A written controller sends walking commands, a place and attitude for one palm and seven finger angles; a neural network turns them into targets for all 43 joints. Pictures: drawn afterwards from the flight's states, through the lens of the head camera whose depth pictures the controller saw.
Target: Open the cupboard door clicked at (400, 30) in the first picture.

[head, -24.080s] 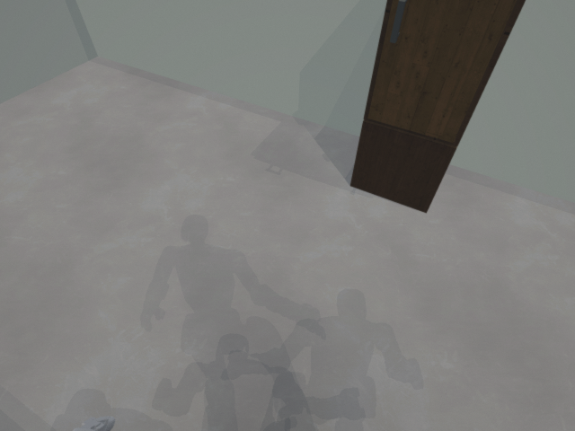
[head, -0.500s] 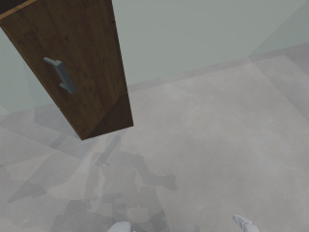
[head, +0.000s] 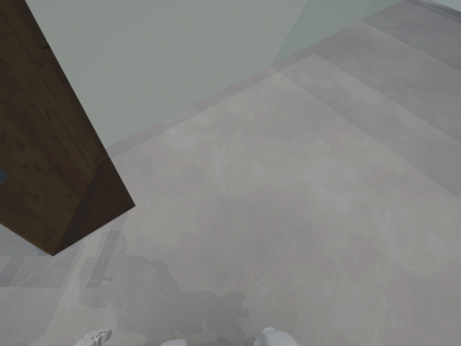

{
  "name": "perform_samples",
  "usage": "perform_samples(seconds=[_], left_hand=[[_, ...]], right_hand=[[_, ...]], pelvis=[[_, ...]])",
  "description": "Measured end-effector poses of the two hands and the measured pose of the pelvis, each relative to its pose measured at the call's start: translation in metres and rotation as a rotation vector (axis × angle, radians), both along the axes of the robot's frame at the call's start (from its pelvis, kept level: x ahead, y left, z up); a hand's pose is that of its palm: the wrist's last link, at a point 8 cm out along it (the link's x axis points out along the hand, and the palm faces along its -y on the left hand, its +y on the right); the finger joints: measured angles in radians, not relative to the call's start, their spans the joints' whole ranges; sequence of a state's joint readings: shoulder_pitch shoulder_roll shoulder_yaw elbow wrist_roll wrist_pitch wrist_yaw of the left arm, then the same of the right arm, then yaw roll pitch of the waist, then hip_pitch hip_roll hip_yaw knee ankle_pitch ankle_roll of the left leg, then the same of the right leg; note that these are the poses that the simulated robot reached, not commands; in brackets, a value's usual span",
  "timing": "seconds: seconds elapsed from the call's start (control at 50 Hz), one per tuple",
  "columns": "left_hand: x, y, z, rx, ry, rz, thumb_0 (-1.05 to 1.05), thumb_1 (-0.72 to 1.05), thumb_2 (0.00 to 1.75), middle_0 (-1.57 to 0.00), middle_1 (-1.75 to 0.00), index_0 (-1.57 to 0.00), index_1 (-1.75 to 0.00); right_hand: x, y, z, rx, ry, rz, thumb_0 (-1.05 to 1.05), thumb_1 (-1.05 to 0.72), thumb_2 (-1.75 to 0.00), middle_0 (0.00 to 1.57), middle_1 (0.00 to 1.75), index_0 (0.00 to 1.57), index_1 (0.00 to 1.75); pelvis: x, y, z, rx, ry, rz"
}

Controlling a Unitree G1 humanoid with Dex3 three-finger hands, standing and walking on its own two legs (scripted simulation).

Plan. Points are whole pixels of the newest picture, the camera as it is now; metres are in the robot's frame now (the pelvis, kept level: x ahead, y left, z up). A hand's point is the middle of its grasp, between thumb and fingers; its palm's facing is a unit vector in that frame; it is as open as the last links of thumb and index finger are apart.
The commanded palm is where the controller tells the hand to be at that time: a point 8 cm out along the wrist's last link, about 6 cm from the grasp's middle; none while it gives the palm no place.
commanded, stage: walk to a spot facing it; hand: left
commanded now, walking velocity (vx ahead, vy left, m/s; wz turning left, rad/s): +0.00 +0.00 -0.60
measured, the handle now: out of the picture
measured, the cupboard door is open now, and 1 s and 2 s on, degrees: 43 43 43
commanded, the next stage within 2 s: turn to face it in 1.76 s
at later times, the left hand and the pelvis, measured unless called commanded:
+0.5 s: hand (153, 333) +0.15 +0.16 -0.16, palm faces -0.28 -0.94 -0.20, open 7.4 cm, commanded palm none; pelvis +0.04 -0.02 +0.01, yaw -20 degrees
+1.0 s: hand (251, 242) +0.34 -0.04 -0.15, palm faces -0.59 -0.79 -0.19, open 7.4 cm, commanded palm none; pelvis +0.16 -0.13 +0.01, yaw -35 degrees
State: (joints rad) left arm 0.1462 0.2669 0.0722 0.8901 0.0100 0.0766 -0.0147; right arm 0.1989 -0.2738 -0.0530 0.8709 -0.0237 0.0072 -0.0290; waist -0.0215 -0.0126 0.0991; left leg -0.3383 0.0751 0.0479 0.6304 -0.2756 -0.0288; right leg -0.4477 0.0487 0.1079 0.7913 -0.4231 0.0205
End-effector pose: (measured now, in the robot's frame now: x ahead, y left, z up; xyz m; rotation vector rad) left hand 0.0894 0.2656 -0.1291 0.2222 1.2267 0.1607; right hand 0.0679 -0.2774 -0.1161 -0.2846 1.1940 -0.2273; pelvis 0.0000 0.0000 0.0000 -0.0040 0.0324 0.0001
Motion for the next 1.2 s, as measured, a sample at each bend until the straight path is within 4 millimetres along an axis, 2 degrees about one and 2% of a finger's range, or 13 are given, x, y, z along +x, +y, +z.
perform_samples(seconds=[0.12, 0.22, 0.4, 0.5, 0.56, 0.64, 0.74, 0.82, 0.9, 1.0, 1.06, 1.12, 1.2], left_hand=[[0.040, -0.028, 0.013, -0.036, -0.043, -0.078, 0.00, 0.91, 0.90, -0.19, -0.30, -0.20, -0.30], [0.064, -0.053, 0.011, -0.006, -0.094, -0.167, 0.00, 0.91, 0.90, -0.20, -0.30, -0.20, -0.30], [0.059, -0.067, 0.015, -0.015, 0.020, -0.247, 0.00, 0.91, 0.90, -0.20, -0.30, -0.20, -0.30], [0.074, -0.061, 0.003, -0.043, 0.063, -0.284, 0.00, 0.91, 0.90, -0.20, -0.30, -0.20, -0.30], [0.100, -0.069, 0.007, -0.052, 0.059, -0.332, 0.00, 0.91, 0.90, -0.20, -0.30, -0.20, -0.30], [0.150, -0.098, 0.018, -0.073, 0.002, -0.400, 0.01, 0.91, 0.90, -0.19, -0.30, -0.20, -0.29], [0.218, -0.160, 0.024, -0.082, -0.062, -0.534, 0.01, 0.91, 0.90, -0.19, -0.30, -0.19, -0.29], [0.267, -0.214, 0.015, -0.079, -0.168, -0.612, 0.00, 0.91, 0.90, -0.19, -0.30, -0.19, -0.29], [0.277, -0.239, 0.012, -0.067, -0.147, -0.623, 0.00, 0.91, 0.90, -0.19, -0.30, -0.20, -0.29], [0.277, -0.256, 0.006, -0.078, -0.014, -0.651, 0.00, 0.91, 0.90, -0.19, -0.30, -0.20, -0.30], [0.288, -0.261, -0.002, -0.090, 0.039, -0.646, 0.00, 0.92, 0.90, -0.20, -0.30, -0.20, -0.30], [0.310, -0.268, -0.010, -0.083, 0.073, -0.663, 0.00, 0.92, 0.90, -0.20, -0.30, -0.20, -0.30], [0.351, -0.302, 0.001, -0.080, 0.051, -0.689, 0.00, 0.92, 0.90, -0.20, -0.30, -0.20, -0.30]], right_hand=[[-0.047, -0.005, 0.005, 0.028, 0.111, -0.057, 0.01, -0.90, -0.90, 0.20, 0.30, 0.20, 0.30], [-0.068, -0.022, -0.015, 0.065, 0.131, -0.165, 0.01, -0.90, -0.90, 0.21, 0.30, 0.20, 0.30], [-0.038, -0.019, 0.006, 0.087, -0.017, -0.265, 0.01, -0.90, -0.90, 0.20, 0.30, 0.20, 0.30], [-0.025, -0.011, 0.008, 0.052, -0.107, -0.289, 0.01, -0.90, -0.90, 0.20, 0.30, 0.20, 0.30], [-0.041, -0.004, 0.013, 0.054, -0.077, -0.328, 0.01, -0.90, -0.90, 0.21, 0.30, 0.20, 0.30], [-0.077, 0.003, 0.016, 0.082, 0.038, -0.404, 0.01, -0.90, -0.90, 0.21, 0.30, 0.20, 0.30], [-0.122, 0.005, 0.008, 0.133, 0.168, -0.542, 0.01, -0.90, -0.90, 0.21, 0.30, 0.20, 0.30], [-0.144, -0.008, -0.013, 0.175, 0.255, -0.628, 0.01, -0.90, -0.90, 0.21, 0.30, 0.20, 0.30], [-0.119, -0.039, -0.016, 0.163, 0.242, -0.664, 0.02, -0.90, -0.90, 0.20, 0.30, 0.20, 0.30], [-0.042, -0.082, 0.003, 0.109, 0.057, -0.672, 0.02, -0.91, -0.90, 0.20, 0.30, 0.19, 0.30], [0.003, -0.098, 0.007, 0.077, -0.041, -0.661, 0.01, -0.91, -0.90, 0.20, 0.30, 0.19, 0.30], [0.030, -0.104, 0.002, 0.059, -0.088, -0.674, 0.01, -0.90, -0.90, 0.20, 0.30, 0.20, 0.30], [0.039, -0.093, 0.004, 0.129, -0.020, -0.707, 0.00, -0.90, -0.90, 0.20, 0.30, 0.20, 0.30]], pelvis=[[0.006, -0.014, 0.012, -0.018, 0.002, -0.059], [0.010, -0.032, -0.001, 0.010, 0.001, -0.131], [0.019, -0.029, 0.016, 0.030, -0.010, -0.267], [0.039, -0.019, 0.008, -0.006, 0.001, -0.341], [0.050, -0.024, 0.014, -0.012, -0.003, -0.375], [0.066, -0.038, 0.023, -0.020, 0.004, -0.422], [0.088, -0.067, 0.020, -0.020, 0.002, -0.495], [0.105, -0.102, -0.002, 0.009, -0.014, -0.521], [0.123, -0.117, 0.000, -0.013, -0.024, -0.550], [0.156, -0.134, 0.013, 0.000, -0.009, -0.609], [0.185, -0.143, 0.011, -0.007, -0.007, -0.645], [0.210, -0.154, 0.004, -0.013, -0.001, -0.680], [0.234, -0.181, 0.015, -0.001, 0.007, -0.689]])
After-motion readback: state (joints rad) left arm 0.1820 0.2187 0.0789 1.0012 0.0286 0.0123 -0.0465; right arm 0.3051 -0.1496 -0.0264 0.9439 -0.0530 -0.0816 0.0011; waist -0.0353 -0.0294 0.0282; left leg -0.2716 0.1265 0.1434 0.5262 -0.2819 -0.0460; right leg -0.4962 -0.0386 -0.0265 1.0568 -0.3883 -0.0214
